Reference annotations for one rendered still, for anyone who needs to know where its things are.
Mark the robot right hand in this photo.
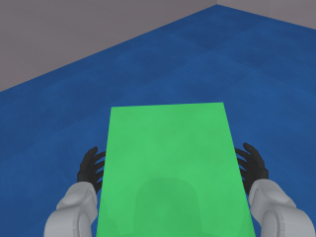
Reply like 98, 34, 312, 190
234, 142, 269, 195

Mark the robot right forearm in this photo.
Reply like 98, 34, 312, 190
248, 179, 316, 237

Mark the robot left forearm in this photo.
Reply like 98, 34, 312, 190
43, 182, 98, 237

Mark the carton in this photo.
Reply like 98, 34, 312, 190
96, 102, 256, 237

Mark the robot left hand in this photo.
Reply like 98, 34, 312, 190
76, 146, 107, 195

